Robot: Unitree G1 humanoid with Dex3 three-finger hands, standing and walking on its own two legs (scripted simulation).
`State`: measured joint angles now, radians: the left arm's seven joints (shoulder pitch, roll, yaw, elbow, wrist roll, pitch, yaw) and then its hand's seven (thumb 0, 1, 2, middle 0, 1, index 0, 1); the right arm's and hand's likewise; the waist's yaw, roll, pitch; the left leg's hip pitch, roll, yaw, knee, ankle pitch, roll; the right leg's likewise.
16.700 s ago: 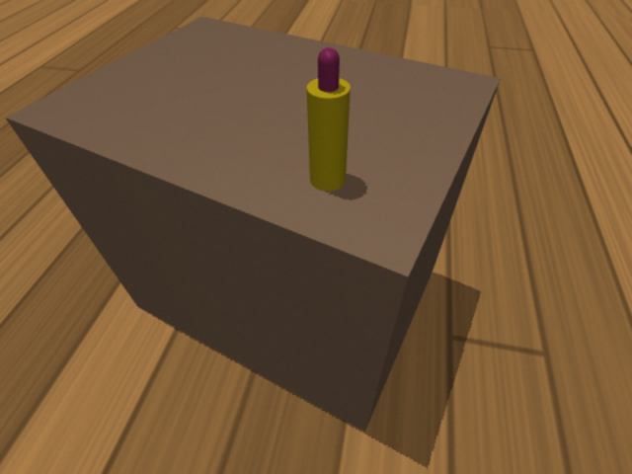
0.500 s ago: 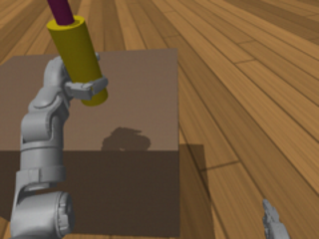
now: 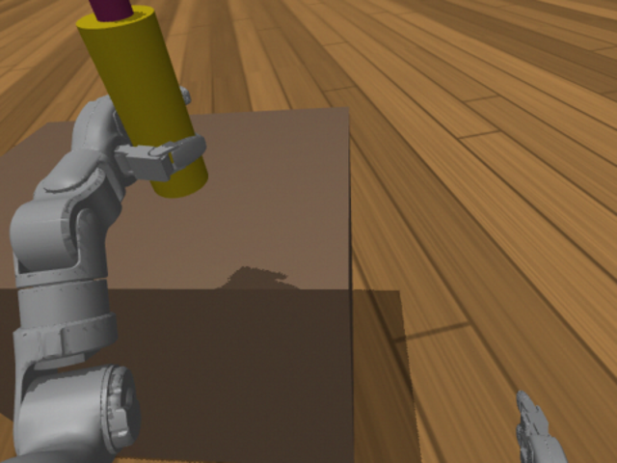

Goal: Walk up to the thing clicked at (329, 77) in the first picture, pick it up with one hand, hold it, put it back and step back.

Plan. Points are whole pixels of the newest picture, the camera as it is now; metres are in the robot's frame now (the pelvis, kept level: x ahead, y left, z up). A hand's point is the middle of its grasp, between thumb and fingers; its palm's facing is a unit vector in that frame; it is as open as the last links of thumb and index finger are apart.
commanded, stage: lift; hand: left
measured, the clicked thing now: (143, 85) +0.37 +0.17 +0.36
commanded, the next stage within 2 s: hold in 0.22 s
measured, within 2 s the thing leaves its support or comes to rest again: neither
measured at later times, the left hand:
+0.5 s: hand (153, 125) +0.36 +0.17 +0.33, palm faces +0.07 -1.00 -0.02, open 9.0 cm
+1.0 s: hand (154, 127) +0.33 +0.15 +0.34, palm faces +0.04 -1.00 -0.02, open 9.0 cm
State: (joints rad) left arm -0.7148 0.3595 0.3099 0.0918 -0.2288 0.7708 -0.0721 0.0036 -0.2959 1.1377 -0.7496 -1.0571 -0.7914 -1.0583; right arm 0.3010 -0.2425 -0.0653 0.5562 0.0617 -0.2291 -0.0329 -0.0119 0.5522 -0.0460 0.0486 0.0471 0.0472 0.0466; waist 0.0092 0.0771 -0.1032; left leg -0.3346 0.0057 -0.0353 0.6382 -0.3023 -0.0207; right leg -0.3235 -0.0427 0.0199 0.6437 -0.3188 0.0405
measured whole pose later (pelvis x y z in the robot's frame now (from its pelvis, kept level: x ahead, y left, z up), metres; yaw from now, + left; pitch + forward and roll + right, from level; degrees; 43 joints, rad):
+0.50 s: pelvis +0.00 +0.00 +0.00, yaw +0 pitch +0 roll +0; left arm -0.74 0.38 0.33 0.00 -0.26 0.89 -0.07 0.00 -0.30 1.14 -0.75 -1.06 -0.79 -1.06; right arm 0.29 -0.23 -0.07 0.58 0.08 -0.29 -0.02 -0.01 0.55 -0.05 0.05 0.05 0.05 0.05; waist 0.02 0.09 -0.12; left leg -0.34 0.00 -0.03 0.66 -0.31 -0.02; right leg -0.33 -0.04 0.02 0.65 -0.33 0.04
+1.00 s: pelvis -0.01 +0.00 +0.00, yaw +0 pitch +0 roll +0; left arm -0.73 0.36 0.32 -0.10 -0.28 0.98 -0.05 0.00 -0.30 1.14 -0.75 -1.06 -0.79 -1.06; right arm 0.29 -0.24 -0.09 0.58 0.10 -0.28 0.00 -0.01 0.55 -0.05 0.05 0.05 0.05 0.05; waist 0.03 0.10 -0.14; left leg -0.35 0.00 -0.04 0.67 -0.31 -0.02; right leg -0.34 -0.05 0.02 0.67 -0.33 0.04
